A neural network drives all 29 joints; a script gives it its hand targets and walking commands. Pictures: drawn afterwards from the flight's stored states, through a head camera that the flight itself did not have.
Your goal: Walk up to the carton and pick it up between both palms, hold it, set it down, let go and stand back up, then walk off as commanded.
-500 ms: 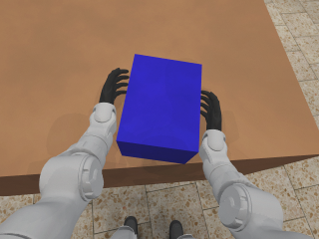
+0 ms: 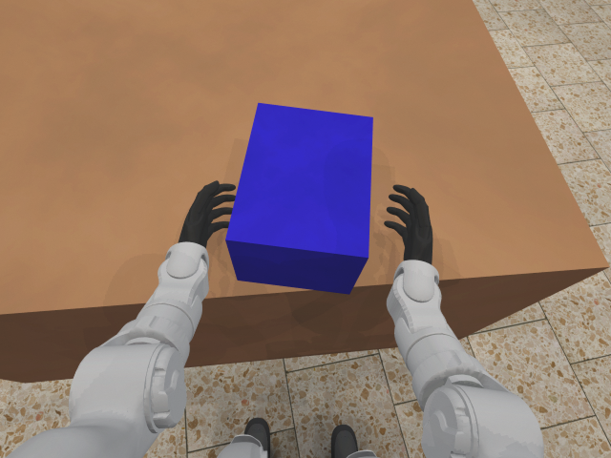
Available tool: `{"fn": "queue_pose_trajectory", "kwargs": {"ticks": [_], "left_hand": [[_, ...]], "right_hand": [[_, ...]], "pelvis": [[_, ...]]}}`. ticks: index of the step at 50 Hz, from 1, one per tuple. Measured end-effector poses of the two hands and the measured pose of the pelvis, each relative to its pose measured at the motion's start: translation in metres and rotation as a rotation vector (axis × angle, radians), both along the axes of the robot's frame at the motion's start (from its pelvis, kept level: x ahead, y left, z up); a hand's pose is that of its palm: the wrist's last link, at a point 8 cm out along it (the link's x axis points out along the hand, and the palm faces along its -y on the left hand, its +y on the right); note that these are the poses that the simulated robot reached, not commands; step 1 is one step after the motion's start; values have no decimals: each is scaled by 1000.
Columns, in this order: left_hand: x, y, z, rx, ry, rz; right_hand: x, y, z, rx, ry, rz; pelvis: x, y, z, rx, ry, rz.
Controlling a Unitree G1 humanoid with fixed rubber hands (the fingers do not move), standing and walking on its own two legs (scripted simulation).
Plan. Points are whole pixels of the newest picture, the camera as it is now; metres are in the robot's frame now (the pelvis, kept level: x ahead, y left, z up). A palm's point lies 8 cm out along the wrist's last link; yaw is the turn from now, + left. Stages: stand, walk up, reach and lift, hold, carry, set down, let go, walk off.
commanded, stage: set down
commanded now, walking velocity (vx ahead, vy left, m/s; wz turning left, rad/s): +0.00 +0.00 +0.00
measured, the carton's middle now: (304, 199) +0.48 +0.03 -0.04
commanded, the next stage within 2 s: none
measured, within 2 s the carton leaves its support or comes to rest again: neither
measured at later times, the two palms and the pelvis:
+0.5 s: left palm (173, 286) +0.33 +0.19 -0.03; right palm (437, 294) +0.32 -0.14 +0.01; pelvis -0.03 +0.00 +0.00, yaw +0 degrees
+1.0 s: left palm (140, 327) +0.27 +0.22 -0.01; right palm (456, 335) +0.27 -0.15 +0.03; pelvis -0.01 +0.00 +0.01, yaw +1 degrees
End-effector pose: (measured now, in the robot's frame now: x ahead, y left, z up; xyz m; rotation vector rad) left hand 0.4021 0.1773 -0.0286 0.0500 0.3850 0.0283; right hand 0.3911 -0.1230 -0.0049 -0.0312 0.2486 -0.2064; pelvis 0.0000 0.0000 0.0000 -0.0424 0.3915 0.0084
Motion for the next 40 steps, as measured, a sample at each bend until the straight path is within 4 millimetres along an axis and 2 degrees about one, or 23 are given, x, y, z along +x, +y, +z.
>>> {"fn": "queue_pose_trajectory", "kwargs": {"ticks": [10,16,24,32,40], "left_hand": [[-35,7,10,-13,-45,8],[-54,12,6,-19,-28,20],[-74,16,2,-17,-30,12],[-88,23,9,-7,-68,11],[-110,30,13,-17,-57,11]], "right_hand": [[-35,-6,11,-16,-1,-19],[-49,-10,14,-21,14,-30],[-64,-16,13,-22,11,-48],[-83,-19,15,-12,-19,-48],[-101,-23,25,3,-48,-57]], "pelvis": [[-23,1,-2,-1,-38,1],[-30,0,-2,1,-63,2],[-30,0,-1,2,-85,3],[-26,-1,1,3,-113,5],[-18,-1,5,5,-183,7]]}}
